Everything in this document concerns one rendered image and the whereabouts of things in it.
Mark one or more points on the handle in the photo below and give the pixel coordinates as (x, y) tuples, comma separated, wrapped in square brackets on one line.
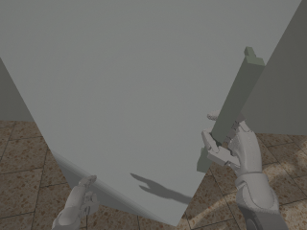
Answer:
[(247, 76)]

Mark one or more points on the fridge door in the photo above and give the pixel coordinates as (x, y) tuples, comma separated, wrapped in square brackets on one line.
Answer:
[(121, 89)]

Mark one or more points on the robot left hand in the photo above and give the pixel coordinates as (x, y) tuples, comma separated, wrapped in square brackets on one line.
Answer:
[(79, 198)]

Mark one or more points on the right robot forearm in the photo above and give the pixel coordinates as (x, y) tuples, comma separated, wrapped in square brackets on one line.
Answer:
[(258, 202)]

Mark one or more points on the robot right hand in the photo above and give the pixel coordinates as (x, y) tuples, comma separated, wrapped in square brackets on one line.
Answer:
[(245, 146)]

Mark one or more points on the left robot forearm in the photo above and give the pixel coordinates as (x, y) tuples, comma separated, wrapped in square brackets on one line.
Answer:
[(68, 219)]

